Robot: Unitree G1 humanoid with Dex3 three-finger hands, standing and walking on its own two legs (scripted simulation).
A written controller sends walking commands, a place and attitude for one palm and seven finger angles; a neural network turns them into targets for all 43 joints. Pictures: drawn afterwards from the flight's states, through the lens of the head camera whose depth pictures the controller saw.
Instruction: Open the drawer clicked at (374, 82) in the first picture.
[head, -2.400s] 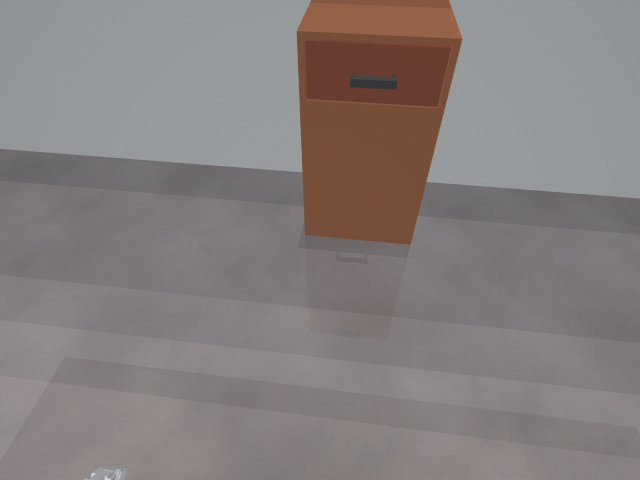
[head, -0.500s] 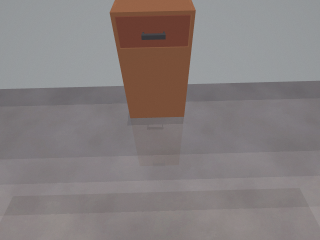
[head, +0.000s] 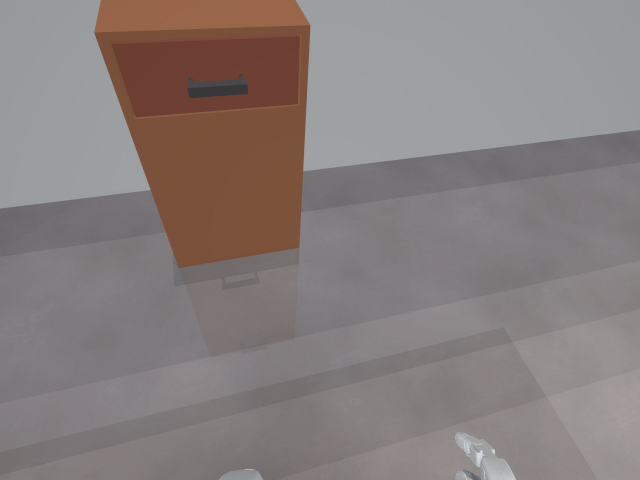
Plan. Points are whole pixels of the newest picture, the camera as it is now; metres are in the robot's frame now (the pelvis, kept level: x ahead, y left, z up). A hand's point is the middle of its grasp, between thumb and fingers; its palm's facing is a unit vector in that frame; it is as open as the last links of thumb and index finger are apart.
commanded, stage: walk to a spot facing it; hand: left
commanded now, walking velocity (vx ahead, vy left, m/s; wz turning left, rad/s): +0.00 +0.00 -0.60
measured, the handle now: (217, 83) +0.92 +0.35 -0.02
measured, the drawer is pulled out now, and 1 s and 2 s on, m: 0.00 0.00 0.00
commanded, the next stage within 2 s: turn to face it in 1.84 s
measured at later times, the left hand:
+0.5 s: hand (263, 356) +0.31 +0.12 -0.14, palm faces -0.32 -0.91 -0.26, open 7.4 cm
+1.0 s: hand (235, 344) +0.34 +0.17 -0.15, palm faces -0.50 -0.85 -0.19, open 7.4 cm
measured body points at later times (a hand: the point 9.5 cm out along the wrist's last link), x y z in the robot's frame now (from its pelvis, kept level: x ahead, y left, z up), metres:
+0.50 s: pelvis +0.11 -0.01 +0.00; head +0.15 -0.05 +0.45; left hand +0.33 +0.17 -0.12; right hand +0.02 -0.26 -0.16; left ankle +0.10 +0.13 -0.65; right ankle +0.13 -0.12 -0.72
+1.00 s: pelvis +0.17 +0.03 +0.02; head +0.21 +0.04 +0.47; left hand +0.36 +0.22 -0.14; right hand +0.10 -0.22 -0.10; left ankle +0.21 +0.11 -0.72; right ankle +0.06 -0.08 -0.63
